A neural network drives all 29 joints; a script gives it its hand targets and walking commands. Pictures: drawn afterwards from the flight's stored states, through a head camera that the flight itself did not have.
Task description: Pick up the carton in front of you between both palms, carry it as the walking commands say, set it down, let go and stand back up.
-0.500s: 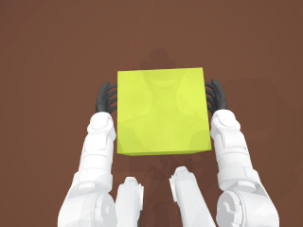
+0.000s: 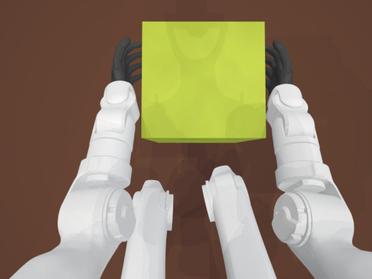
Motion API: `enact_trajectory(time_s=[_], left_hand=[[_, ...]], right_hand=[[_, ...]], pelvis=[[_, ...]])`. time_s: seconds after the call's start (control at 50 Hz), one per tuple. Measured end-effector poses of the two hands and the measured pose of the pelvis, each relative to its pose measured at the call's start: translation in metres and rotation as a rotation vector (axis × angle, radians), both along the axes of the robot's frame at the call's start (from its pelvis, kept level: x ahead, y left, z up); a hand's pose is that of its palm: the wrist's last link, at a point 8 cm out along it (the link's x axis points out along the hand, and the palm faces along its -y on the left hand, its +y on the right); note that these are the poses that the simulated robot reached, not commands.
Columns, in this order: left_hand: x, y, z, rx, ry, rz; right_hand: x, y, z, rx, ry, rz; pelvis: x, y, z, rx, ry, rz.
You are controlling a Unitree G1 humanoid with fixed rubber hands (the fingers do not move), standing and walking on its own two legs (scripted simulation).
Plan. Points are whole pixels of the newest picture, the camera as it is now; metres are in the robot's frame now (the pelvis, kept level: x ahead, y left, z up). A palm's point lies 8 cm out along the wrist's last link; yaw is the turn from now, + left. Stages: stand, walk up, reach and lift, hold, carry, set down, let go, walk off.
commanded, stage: set down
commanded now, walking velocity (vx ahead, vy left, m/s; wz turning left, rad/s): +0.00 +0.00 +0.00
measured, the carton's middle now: (199, 96) +0.47 -0.08 -0.19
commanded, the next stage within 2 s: none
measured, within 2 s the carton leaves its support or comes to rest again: rests again in 1.48 s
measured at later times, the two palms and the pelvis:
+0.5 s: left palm (138, 86) +0.53 +0.06 -0.23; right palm (263, 88) +0.48 -0.24 -0.22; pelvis +0.00 +0.00 -0.07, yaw +0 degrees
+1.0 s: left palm (136, 90) +0.53 +0.07 -0.25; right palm (258, 96) +0.47 -0.23 -0.25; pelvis +0.00 +0.01 -0.08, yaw +1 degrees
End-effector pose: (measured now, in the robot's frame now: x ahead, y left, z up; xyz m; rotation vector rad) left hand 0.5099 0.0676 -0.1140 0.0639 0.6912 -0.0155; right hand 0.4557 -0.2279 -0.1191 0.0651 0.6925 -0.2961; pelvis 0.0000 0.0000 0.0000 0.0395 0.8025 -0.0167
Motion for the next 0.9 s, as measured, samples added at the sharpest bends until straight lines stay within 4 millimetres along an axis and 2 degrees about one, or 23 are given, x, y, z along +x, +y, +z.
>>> enact_trajectory(time_s=[0.28, 0.36, 0.52, 0.9], left_hand=[[0.018, -0.011, -0.089, 0.010, 0.032, -0.032], [0.019, -0.011, -0.106, 0.000, 0.044, -0.031], [0.022, -0.008, -0.113, 0.007, 0.047, -0.044], [0.021, -0.002, -0.127, 0.038, 0.085, -0.072]], right_hand=[[0.013, -0.010, -0.086, -0.015, 0.037, -0.008], [0.014, -0.011, -0.100, -0.022, 0.049, -0.006], [0.019, -0.008, -0.102, -0.018, 0.055, -0.013], [0.010, -0.003, -0.124, -0.010, 0.110, 0.034]], pelvis=[[-0.007, 0.003, -0.054, -0.009, -0.006, 0.016], [-0.005, 0.002, -0.064, -0.014, -0.037, 0.036], [-0.001, 0.003, -0.073, -0.031, -0.043, 0.037], [-0.005, 0.009, -0.080, -0.036, -0.085, 0.045]])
